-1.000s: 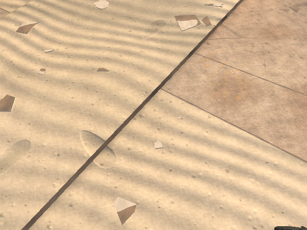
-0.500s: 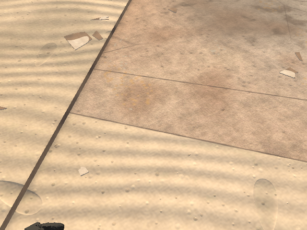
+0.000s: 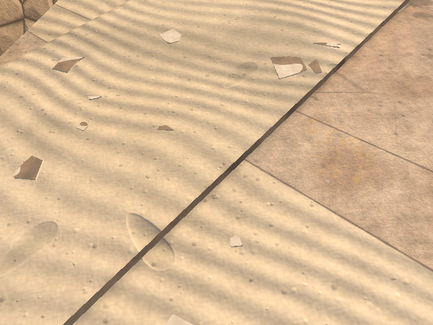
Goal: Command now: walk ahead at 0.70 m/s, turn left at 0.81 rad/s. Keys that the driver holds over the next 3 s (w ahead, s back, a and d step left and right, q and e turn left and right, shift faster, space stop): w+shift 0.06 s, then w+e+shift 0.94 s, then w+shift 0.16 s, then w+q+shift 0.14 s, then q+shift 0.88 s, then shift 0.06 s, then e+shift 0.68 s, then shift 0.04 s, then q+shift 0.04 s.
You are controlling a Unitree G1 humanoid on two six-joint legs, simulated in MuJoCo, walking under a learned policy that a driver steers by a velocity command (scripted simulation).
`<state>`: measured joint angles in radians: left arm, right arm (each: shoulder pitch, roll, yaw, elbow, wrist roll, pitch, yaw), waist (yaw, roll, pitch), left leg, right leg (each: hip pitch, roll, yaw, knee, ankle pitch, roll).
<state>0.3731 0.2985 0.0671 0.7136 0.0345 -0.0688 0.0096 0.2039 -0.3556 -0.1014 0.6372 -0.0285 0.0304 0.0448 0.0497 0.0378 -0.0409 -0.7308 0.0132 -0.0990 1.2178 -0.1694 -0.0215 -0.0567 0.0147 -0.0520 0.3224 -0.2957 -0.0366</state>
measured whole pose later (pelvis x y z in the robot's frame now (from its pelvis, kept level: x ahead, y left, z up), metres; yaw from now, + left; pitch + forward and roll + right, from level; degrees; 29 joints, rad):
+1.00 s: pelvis +0.76 +0.01 -0.01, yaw -32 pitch +1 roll +0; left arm 0.48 0.30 0.07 0.88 0.01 -0.06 -0.01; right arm 0.00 -0.23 0.03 0.59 -0.06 -0.06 0.01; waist 0.08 0.00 0.04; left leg -0.72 0.15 -0.12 0.94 -0.16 -0.07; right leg -0.05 0.23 0.12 0.37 -0.30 -0.19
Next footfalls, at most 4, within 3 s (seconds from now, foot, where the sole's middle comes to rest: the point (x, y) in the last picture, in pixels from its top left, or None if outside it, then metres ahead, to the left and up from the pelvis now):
0.28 left None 0.30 0.19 -0.78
0.74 right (242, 275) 0.71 0.02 -0.78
1.16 left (258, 173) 1.17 -0.04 -0.78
1.56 right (345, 144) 1.34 -0.42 -0.78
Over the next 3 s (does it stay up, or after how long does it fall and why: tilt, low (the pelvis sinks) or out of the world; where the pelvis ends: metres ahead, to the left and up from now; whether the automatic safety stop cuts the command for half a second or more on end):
stays up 1.27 -0.32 -0.01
